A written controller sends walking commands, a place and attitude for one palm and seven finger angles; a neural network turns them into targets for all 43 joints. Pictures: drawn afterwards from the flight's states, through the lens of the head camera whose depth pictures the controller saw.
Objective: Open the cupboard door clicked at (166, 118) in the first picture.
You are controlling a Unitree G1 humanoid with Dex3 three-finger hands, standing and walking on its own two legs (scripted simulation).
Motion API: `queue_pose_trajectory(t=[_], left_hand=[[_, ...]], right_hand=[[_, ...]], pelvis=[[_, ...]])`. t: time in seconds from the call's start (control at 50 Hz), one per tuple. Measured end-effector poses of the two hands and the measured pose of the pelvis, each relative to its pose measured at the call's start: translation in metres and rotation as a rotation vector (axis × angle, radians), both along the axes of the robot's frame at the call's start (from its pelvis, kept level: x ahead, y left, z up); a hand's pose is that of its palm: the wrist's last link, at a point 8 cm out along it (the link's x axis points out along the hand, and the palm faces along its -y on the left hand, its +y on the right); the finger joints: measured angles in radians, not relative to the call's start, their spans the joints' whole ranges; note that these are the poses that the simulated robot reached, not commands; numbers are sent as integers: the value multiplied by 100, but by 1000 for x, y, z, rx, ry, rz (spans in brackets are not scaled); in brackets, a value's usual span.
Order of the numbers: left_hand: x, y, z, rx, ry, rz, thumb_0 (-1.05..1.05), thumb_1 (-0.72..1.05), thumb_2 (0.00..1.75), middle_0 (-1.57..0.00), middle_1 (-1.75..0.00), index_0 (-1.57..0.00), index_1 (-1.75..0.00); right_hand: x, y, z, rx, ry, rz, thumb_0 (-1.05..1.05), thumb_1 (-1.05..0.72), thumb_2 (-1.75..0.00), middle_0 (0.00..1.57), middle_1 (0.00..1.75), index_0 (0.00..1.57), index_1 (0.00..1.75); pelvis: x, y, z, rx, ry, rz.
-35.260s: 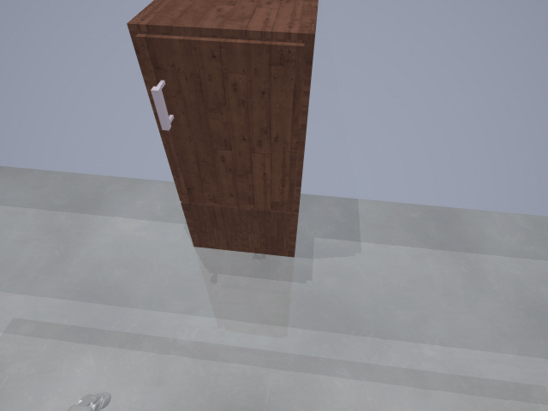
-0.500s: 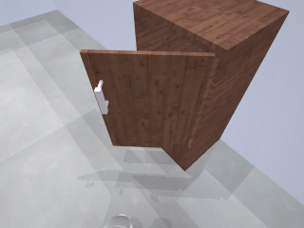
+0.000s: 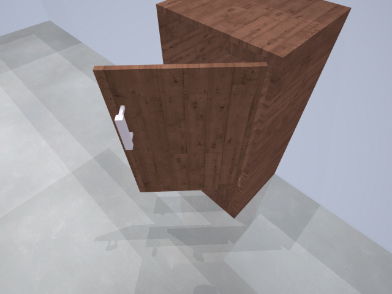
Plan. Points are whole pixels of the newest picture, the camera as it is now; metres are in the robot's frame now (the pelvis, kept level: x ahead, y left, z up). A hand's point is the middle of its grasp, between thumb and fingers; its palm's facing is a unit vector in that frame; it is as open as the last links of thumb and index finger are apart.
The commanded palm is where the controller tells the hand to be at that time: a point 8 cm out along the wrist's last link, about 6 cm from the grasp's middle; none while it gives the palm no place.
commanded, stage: come to a stop and stand still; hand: left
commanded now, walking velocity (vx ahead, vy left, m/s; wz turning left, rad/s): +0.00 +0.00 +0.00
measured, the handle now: (125, 128) +0.53 +0.22 -0.01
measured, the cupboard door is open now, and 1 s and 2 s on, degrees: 46 46 46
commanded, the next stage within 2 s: look again from close up in 0.52 s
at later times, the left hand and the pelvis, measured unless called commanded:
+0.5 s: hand out of the picture -0.04 +0.12 -0.17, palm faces +0.08 -0.99 -0.15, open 7.3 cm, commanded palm none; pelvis -0.01 -0.03 +0.01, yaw +1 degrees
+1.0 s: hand out of the picture -0.04 +0.17 -0.17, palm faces +0.06 -0.98 -0.18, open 7.4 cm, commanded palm none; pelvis -0.04 +0.00 +0.01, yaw +1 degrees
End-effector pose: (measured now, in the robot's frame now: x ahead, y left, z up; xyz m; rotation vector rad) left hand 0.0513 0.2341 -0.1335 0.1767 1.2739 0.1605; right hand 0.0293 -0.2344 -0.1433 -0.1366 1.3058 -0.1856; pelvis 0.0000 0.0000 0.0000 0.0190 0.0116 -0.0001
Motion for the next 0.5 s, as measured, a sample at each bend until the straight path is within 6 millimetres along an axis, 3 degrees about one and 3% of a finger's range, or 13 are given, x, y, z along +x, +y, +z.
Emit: queue_pose_trajectory(t=[0.08,0.16,0.3,0.5], left_hand=[[-6,-15,9,21,-22,10,0,92,90,-19,-30,-20,-30],[-17,-25,8,13,-16,32,0,93,90,-20,-30,-20,-30],[-45,-41,-9,-34,59,68,0,94,90,-20,-30,-20,-30],[-94,-67,-3,-81,165,95,0,92,90,-19,-30,-20,-30]], right_hand=[[-28,-11,-3,24,81,-16,0,-91,-90,20,30,20,30],[-41,-13,0,37,121,-12,0,-91,-90,19,30,20,30],[-43,-3,2,44,130,8,0,-91,-90,19,30,19,30],[-45,-6,5,44,133,36,2,-93,-90,19,30,20,30]], pelvis=[[-1,-13,4,-9,-17,18],[0,-23,7,-11,-26,26],[-2,-31,4,-22,-38,31],[-9,-34,12,-11,-48,25]])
